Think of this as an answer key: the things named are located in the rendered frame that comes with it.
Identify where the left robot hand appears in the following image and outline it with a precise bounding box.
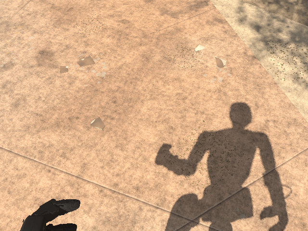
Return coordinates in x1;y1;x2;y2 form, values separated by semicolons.
20;198;81;231

